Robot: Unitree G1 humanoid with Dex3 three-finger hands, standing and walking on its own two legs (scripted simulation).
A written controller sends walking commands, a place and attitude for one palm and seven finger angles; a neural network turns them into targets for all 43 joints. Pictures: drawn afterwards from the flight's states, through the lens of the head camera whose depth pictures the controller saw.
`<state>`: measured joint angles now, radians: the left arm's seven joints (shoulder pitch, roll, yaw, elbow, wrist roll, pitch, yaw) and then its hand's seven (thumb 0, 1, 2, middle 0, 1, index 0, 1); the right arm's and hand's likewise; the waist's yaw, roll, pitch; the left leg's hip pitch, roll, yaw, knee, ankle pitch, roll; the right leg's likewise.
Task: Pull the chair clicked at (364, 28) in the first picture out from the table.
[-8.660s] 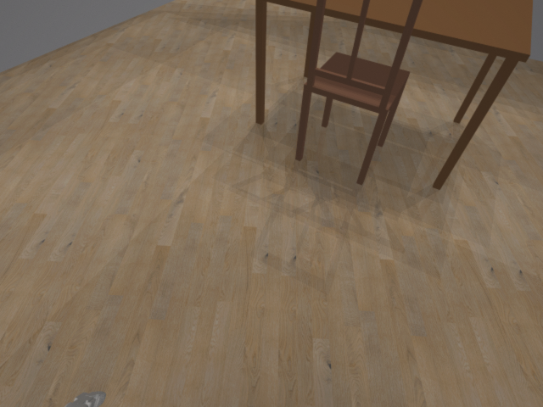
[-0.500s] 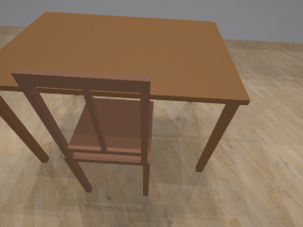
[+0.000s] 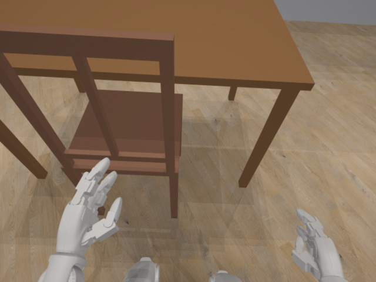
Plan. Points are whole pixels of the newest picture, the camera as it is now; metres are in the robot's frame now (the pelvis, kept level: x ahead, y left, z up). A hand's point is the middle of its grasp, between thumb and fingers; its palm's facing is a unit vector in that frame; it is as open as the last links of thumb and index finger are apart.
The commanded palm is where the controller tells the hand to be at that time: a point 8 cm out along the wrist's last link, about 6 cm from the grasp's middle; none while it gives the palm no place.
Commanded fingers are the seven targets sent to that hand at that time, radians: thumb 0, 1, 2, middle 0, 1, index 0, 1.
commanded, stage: raise the hand toward the chair's back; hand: left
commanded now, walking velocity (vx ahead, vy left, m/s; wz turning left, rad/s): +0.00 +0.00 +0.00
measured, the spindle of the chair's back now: (100, 115) +0.50 +0.25 +0.04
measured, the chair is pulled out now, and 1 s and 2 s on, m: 0.00 0.00 0.00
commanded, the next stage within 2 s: aim the fingers beside a spindle in 1.74 s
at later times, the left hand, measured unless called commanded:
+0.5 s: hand (91, 234) +0.21 +0.19 +0.03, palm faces +0.04 -1.00 -0.04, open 13.1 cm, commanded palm +0.17 +0.24 +0.03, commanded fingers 0.00 -0.13 0.46 -0.10 -0.14 -0.10 -0.14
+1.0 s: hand (74, 227) +0.21 +0.22 +0.04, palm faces +0.05 -1.00 -0.06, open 16.7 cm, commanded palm +0.19 +0.27 +0.05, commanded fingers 0.00 -0.50 0.30 -0.06 -0.08 -0.06 -0.08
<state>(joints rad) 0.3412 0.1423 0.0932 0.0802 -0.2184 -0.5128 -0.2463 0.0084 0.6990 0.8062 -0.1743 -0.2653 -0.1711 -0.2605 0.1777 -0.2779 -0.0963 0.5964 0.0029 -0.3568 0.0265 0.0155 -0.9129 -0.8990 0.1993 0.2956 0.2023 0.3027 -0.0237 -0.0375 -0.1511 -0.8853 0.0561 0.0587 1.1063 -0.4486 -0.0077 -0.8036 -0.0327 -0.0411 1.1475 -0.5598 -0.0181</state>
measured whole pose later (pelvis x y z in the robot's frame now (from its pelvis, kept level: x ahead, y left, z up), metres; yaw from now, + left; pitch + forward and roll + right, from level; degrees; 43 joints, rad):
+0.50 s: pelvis -0.02 -0.01 -0.03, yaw +1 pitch +16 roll -2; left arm 0.37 0.23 0.20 -0.06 -0.30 -0.30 -0.28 0.00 0.10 0.56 -0.12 -0.18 -0.12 -0.17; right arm 0.22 -0.20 -0.02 0.64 0.01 -0.29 -0.08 0.02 -0.90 -0.90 0.21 0.30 0.21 0.30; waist 0.02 0.05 -0.11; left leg -1.05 0.08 -0.01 1.25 -0.47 -0.02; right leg -0.93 -0.01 -0.10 1.25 -0.60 -0.04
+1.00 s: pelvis -0.01 +0.01 -0.01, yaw +1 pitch +15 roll -4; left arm 0.35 0.25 0.18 -0.07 -0.27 -0.33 -0.24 -0.01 -0.45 0.33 -0.07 -0.09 -0.06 -0.09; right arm 0.17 -0.22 0.02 0.57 0.00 -0.29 -0.07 0.01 -0.90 -0.90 0.20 0.30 0.21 0.30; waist 0.02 0.03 -0.11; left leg -1.01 0.06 -0.02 1.21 -0.47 0.01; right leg -0.86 -0.02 -0.11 1.17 -0.57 -0.01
